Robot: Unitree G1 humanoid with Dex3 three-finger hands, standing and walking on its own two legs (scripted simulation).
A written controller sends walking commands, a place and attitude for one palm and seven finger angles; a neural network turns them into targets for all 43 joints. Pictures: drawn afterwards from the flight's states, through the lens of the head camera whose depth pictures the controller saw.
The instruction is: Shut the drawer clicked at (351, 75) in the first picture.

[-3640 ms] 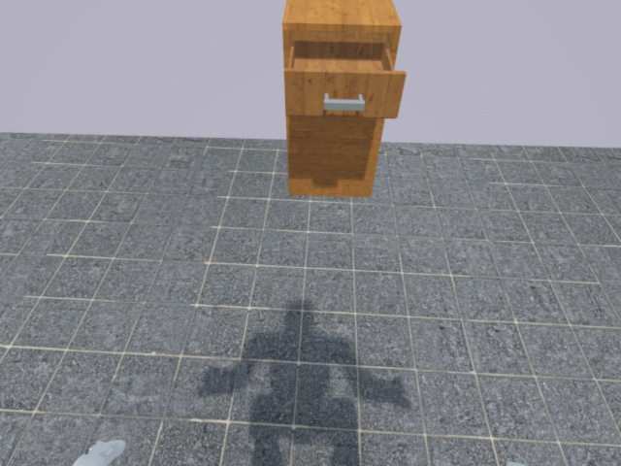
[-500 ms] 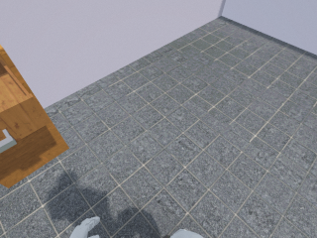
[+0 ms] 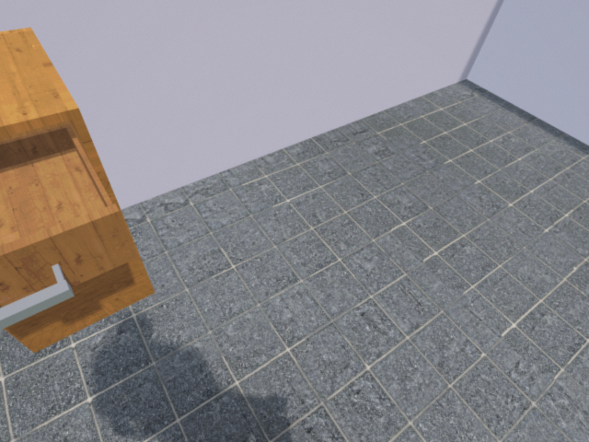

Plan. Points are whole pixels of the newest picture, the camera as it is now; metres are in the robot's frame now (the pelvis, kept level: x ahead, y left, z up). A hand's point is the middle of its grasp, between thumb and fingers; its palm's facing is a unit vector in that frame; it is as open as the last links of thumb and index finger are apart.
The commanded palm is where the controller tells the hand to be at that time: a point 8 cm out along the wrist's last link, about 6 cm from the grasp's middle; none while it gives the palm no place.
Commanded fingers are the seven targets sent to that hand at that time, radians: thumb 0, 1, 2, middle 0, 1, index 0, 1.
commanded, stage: turn to face it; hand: left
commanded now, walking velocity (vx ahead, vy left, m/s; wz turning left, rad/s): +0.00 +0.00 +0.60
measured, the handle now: (26, 295) +0.31 +0.45 -0.08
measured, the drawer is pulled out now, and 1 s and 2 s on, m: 0.30 0.30 0.30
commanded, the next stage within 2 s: take the last steps up to it in 1.06 s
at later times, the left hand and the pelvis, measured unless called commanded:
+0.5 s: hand out of the picture +0.06 +0.17 -0.13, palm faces +0.29 -0.91 -0.30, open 7.4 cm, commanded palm none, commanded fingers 0.00 0.90 0.90 -0.20 -0.30 -0.20 -0.30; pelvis +0.00 -0.06 +0.01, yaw +17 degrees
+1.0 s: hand out of the picture -0.17 +0.12 -0.18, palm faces +0.59 -0.76 -0.26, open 7.4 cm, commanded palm none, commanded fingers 0.00 0.90 0.90 -0.20 -0.30 -0.20 -0.30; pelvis -0.03 -0.05 +0.00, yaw +33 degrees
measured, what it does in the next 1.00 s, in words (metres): steps on the spot, turning left: right foot, then left foot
